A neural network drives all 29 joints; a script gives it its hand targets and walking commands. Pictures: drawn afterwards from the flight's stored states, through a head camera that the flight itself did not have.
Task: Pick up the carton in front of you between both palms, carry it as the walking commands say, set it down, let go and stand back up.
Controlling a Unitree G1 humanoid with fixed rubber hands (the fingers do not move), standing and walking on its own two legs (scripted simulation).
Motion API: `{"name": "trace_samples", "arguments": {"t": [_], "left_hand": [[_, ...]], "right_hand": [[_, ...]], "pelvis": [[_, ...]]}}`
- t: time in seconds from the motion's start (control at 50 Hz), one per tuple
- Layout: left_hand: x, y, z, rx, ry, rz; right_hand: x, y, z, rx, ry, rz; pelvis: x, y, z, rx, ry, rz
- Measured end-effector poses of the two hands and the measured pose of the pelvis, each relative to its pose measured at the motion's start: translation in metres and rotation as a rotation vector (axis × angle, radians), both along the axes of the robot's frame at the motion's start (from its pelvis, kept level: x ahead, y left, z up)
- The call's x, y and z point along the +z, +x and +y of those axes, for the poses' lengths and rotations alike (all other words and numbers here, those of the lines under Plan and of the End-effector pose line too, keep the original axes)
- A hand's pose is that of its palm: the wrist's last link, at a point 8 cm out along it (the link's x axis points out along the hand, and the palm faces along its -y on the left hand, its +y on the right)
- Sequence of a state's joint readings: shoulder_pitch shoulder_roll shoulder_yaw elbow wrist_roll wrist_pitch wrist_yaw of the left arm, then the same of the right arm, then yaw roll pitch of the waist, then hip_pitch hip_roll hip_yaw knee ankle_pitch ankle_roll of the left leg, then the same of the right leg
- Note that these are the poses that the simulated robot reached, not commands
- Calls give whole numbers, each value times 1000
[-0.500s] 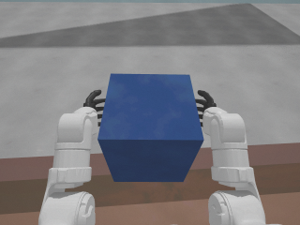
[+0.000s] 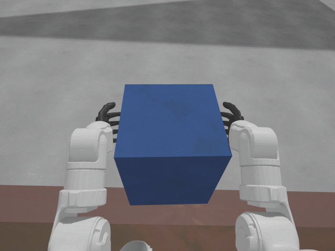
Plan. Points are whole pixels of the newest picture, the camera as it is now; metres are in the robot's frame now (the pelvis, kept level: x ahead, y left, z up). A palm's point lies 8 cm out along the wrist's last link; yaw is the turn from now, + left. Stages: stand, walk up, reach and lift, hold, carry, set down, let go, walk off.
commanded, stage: carry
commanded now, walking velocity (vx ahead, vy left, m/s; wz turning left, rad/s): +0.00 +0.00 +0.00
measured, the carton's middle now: (169, 148) +0.35 +0.01 +0.04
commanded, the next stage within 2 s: none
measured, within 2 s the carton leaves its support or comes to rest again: neither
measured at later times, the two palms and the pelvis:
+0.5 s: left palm (132, 87) +0.69 +0.16 -0.04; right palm (208, 95) +0.67 -0.14 -0.04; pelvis +0.34 +0.04 -0.13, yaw -1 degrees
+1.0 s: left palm (138, 67) +1.03 +0.19 -0.17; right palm (191, 68) +1.06 -0.11 -0.17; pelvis +0.70 +0.01 -0.25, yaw -1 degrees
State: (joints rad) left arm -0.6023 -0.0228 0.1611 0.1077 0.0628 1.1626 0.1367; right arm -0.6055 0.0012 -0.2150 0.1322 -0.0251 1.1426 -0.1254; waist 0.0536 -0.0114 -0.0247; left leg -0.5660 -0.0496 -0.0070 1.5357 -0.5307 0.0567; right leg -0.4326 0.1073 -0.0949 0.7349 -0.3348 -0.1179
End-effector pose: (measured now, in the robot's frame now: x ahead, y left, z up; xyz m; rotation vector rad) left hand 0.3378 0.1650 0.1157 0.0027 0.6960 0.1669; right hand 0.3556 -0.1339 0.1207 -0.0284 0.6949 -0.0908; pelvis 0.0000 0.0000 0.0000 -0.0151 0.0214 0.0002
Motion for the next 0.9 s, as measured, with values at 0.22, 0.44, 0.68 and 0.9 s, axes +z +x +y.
{"name": "trace_samples", "arguments": {"t": [0.22,0.44,0.68,0.9], "left_hand": [[-55,145,12,-3,18,48],[-130,323,-2,-117,0,23],[-192,479,-9,-71,-52,12],[-257,626,14,27,2,41]], "right_hand": [[-69,139,11,-17,37,48],[-137,282,-2,-114,-8,24],[-184,451,-10,-90,-33,12],[-258,634,15,26,-4,40]], "pelvis": [[-34,142,13,-21,4,29],[-123,306,41,-10,14,26],[-163,470,24,14,13,35],[-241,634,1,-3,-5,36]]}}
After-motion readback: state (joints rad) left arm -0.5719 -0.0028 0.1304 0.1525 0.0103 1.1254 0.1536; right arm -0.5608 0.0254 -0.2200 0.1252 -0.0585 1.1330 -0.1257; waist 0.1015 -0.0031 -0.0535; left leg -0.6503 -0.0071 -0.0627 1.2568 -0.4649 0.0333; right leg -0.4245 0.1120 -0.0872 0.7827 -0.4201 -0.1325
